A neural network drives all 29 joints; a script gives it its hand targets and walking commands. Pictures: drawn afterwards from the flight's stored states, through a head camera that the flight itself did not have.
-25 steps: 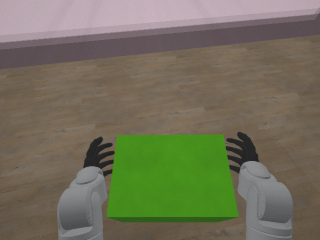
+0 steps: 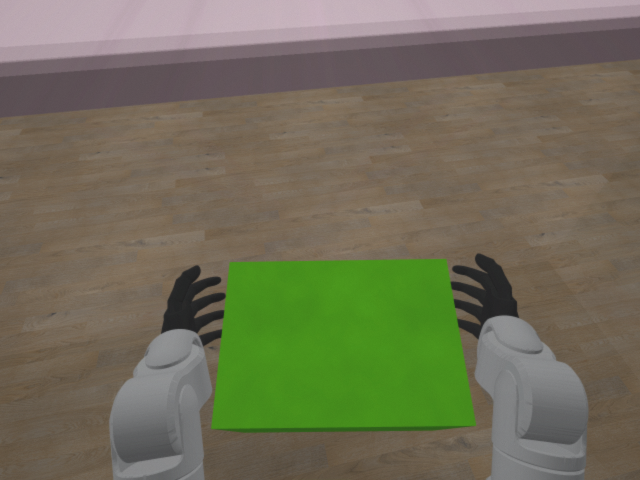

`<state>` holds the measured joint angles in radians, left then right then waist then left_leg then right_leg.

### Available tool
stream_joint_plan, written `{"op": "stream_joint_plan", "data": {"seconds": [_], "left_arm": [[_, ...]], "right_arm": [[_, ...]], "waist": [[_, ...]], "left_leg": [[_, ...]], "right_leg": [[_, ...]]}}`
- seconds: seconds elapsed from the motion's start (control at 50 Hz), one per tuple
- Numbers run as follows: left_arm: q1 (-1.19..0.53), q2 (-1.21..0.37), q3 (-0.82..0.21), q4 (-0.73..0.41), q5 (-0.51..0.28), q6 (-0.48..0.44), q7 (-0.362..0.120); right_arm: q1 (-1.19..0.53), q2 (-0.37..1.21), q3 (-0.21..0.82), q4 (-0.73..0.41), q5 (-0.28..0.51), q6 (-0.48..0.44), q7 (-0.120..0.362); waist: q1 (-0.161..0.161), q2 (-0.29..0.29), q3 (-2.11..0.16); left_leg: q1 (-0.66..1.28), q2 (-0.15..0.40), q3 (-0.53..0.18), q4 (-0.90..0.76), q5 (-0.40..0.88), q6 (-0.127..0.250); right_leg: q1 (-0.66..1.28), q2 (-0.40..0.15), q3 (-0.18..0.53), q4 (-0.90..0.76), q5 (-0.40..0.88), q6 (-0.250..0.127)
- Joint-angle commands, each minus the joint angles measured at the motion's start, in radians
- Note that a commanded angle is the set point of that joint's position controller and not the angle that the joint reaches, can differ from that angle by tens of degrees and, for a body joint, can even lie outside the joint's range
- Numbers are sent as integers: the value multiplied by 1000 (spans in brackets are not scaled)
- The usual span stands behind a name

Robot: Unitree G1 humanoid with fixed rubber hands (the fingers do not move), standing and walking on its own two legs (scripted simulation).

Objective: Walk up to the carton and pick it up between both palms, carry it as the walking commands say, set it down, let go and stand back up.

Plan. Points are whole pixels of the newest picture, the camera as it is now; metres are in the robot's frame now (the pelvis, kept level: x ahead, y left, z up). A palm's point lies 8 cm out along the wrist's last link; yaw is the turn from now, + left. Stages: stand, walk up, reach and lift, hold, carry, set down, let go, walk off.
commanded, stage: carry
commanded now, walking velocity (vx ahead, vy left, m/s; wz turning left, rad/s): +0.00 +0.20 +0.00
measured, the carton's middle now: (338, 351) +0.27 +0.00 +0.01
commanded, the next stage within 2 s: none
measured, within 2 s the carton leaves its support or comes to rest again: neither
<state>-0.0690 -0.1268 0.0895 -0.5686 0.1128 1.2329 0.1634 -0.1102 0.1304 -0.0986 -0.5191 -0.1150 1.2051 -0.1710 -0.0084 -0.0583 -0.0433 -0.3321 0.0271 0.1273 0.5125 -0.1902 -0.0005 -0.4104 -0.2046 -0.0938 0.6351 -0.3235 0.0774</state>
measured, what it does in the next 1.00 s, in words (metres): steps to the left: right foot, then left foot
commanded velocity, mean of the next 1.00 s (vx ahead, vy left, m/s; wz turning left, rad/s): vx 0.00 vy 0.20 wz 0.00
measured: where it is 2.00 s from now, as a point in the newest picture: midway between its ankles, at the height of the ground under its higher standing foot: outside the picture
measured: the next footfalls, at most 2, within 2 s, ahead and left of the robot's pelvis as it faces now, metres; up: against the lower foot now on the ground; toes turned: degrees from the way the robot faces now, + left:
right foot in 0.22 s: +0.02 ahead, -0.06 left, +0.00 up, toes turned -10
left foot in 0.50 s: +0.03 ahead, +0.26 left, +0.00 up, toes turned +6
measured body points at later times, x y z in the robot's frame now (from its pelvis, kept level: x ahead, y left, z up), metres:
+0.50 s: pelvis -0.04 +0.12 +0.00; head -0.03 +0.13 +0.45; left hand +0.23 +0.28 +0.10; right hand +0.23 -0.06 +0.11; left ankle -0.01 +0.26 -0.73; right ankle -0.02 -0.05 -0.73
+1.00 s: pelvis -0.07 +0.25 +0.01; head -0.07 +0.25 +0.46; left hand +0.19 +0.41 +0.10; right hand +0.18 +0.07 +0.10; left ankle -0.06 +0.38 -0.69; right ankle -0.08 +0.11 -0.73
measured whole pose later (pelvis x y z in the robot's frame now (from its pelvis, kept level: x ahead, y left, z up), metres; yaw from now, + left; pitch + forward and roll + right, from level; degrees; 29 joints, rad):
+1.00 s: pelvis -0.07 +0.25 +0.01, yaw -2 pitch +3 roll +1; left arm -0.04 -0.13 0.08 -0.53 0.10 1.23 0.16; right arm -0.07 0.13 -0.10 -0.53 -0.12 1.23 -0.18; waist 0.00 0.00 -0.07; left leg -0.48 0.03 0.06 0.84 -0.39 -0.02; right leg -0.31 -0.12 -0.11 0.52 -0.26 0.04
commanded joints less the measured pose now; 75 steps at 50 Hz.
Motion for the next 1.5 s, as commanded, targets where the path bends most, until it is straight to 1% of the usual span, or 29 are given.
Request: {"op": "stream_joint_plan", "data": {"seconds": [0.0, 0.08, 0.16, 0.18, 0.2, 0.22, 0.24, 0.28, 0.34, 0.44, 0.48, 0.52, 0.62, 0.76, 0.78, 0.8, 0.82, 0.88, 1.04, 1.08, 1.1, 1.12, 1.22, 1.36, 1.38, 1.4, 1.42, 1.44, 1.48], "left_arm": [[-443, -853, -734, -82, -405, 0, -252], [-466, -889, -755, -82, -437, 2, -261], [-412, -867, -728, -55, -428, 10, -258], [-403, -858, -719, -44, -420, 12, -258], [-390, -844, -707, -29, -412, 15, -259], [-368, -833, -682, 20, -399, 10, -258], [-381, -865, -684, 2, -415, 7, -260], [-424, -905, -694, -28, -419, -7, -269], [-425, -904, -686, -54, -414, -20, -264], [-359, -840, -686, -51, -386, -7, -244], [-355, -825, -689, -50, -376, -5, -240], [-419, -831, -718, -76, -387, 2, -240], [-471, -913, -765, -80, -438, 0, -258], [-387, -861, -716, -33, -413, 11, -254], [-387, -852, -708, -23, -408, 12, -256], [-381, -838, -688, 6, -401, 7, -257], [-379, -867, -677, 25, -398, 2, -257], [-423, -903, -692, -25, -410, -11, -265], [-355, -845, -692, -46, -386, -10, -242], [-359, -832, -700, -50, -380, -9, -237], [-401, -838, -723, -83, -390, -6, -238], [-425, -860, -737, -82, -398, -4, -242], [-462, -918, -770, -71, -438, -7, -256], [-394, -867, -716, -23, -410, 3, -255], [-393, -860, -708, -14, -406, 3, -256], [-390, -850, -697, 0, -404, 3, -258], [-373, -850, -668, 41, -390, -6, -259], [-409, -883, -682, 9, -406, -10, -260], [-431, -905, -695, -25, -417, -16, -264]], "right_arm": [[-351, 888, 688, -44, 393, 23, 265], [-339, 895, 683, -43, 372, 19, 262], [-307, 880, 686, -45, 371, 26, 252], [-298, 873, 688, -34, 371, 30, 250], [-299, 870, 687, -21, 370, 33, 249], [-302, 840, 696, -22, 357, 40, 247], [-364, 848, 707, -58, 385, 39, 250], [-433, 893, 737, -75, 413, 31, 260], [-419, 923, 756, -80, 424, 25, 264], [-343, 882, 732, -49, 415, 36, 259], [-326, 877, 721, -34, 411, 38, 264], [-322, 873, 684, -11, 393, 33, 268], [-341, 906, 678, -40, 377, 17, 269], [-301, 872, 693, -34, 374, 32, 254], [-304, 869, 695, -24, 373, 34, 252], [-306, 862, 703, -21, 363, 39, 250], [-378, 840, 718, -66, 377, 41, 252], [-425, 893, 744, -66, 411, 31, 261], [-328, 884, 728, -45, 411, 35, 259], [-322, 881, 717, -35, 408, 35, 266], [-316, 876, 694, -25, 397, 29, 268], [-340, 893, 693, -49, 406, 25, 270], [-330, 904, 675, -40, 375, 11, 270], [-315, 875, 698, -35, 377, 28, 258], [-316, 871, 700, -26, 377, 30, 256], [-321, 872, 700, -15, 372, 33, 254], [-360, 851, 727, -50, 370, 38, 254], [-417, 861, 724, -72, 392, 35, 257], [-441, 894, 739, -67, 416, 29, 260]], "waist": [[-2, 313, -250], [8, 226, -237], [22, 168, -277], [30, 138, -275], [35, 9, -270], [32, -228, -242], [32, -210, -214], [29, -64, -149], [20, -113, -155], [18, -170, -231], [15, -36, -291], [1, 347, -252], [5, 225, -257], [25, 138, -284], [28, 71, -276], [32, -158, -257], [39, -251, -193], [28, -46, -119], [14, -150, -248], [15, 67, -306], [9, 325, -285], [2, 334, -294], [3, 212, -279], [19, 133, -286], [23, 99, -278], [27, -21, -270], [35, -239, -214], [36, -192, -160], [28, -35, -128]], "left_leg": [[211, 294, -295, -158, 347, 208], [172, 216, -145, -86, 365, 206], [163, 202, -151, -23, 300, 184], [103, 186, -130, 21, 225, 145], [-53, 137, -96, 133, 99, 85], [-254, 19, -28, 270, -234, 8], [-258, 17, -89, 459, -371, 1], [-251, 44, -173, 575, -266, -5], [-206, 34, -95, 407, -205, -25], [-9, -17, 24, -11, -149, -22], [207, 28, -19, -206, -27, -13], [253, 306, -344, -187, 311, 148], [167, 217, -168, -118, 311, 207], [109, 198, -189, -84, 148, 172], [-6, 168, -165, -20, 91, 119], [-203, 66, -83, 143, -71, 37], [-260, -4, -41, 340, -324, 0], [-275, 42, -176, 533, -209, -12], [33, -30, 50, -106, -76, -30], [268, 119, -126, -196, 144, 7], [287, 296, -331, -165, 396, 113], [267, 299, -323, -134, 501, 182], [188, 214, -183, -126, 303, 208], [113, 202, -219, -160, 59, 181], [35, 182, -202, -130, 16, 139], [-106, 136, -162, -27, -38, 85], [-251, 14, -59, 139, -176, 9], [-273, 9, -91, 354, -287, -2], [-270, 30, -180, 518, -207, -9]], "right_leg": [[-116, 109, -32, 332, -335, -16], [-114, 125, -25, 359, -202, -25], [68, 149, -43, -68, -13, -49], [166, 107, -24, -215, 118, -55], [307, -33, 154, -290, 160, -71], [391, -287, 470, -324, 460, -181], [304, -339, 486, -332, 505, -270], [208, -249, 336, -349, 258, -236], [215, -145, 161, -304, 287, -165], [234, -119, 93, -201, 415, -137], [145, -52, 35, -59, 275, -64], [-139, 98, -67, 171, -277, 8], [-134, 126, -8, 442, -206, -22], [154, 132, -36, -191, 40, -57], [272, 41, 62, -259, 91, -67], [377, -189, 375, -327, 172, -140], [276, -339, 498, -369, 335, -263], [193, -224, 289, -358, 203, -213], [247, -98, 69, -146, 471, -111], [51, -9, 10, 15, 177, -24], [-123, 88, -81, 143, -202, 22], [-124, 108, -29, 291, -363, 0], [-138, 128, -6, 430, -204, -23], [124, 150, -44, -137, -27, -64], [223, 92, -3, -231, 53, -69], [336, -46, 173, -306, 22, -91], [331, -271, 463, -372, 115, -202], [238, -335, 463, -397, 230, -272], [185, -254, 321, -373, 191, -234]]}}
